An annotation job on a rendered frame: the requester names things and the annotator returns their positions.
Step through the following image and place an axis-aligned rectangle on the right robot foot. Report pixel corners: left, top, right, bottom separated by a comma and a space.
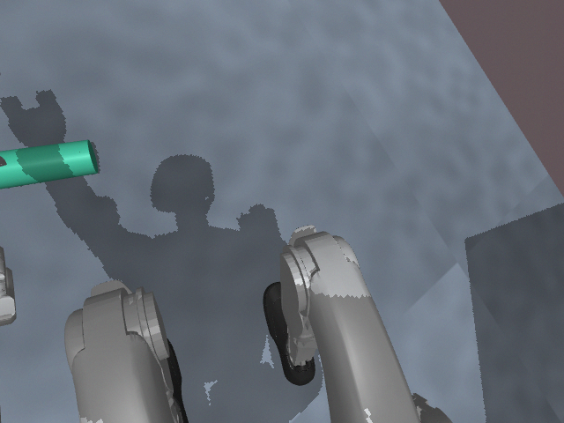
263, 282, 315, 386

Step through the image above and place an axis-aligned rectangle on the left robot arm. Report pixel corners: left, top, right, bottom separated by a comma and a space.
0, 246, 17, 423

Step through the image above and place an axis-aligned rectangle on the right robot hand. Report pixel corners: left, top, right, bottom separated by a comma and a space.
412, 393, 453, 423

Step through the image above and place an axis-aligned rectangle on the bottle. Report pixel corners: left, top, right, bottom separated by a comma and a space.
0, 140, 98, 189

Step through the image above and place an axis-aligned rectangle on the left robot foot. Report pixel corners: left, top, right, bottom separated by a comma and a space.
167, 340, 189, 423

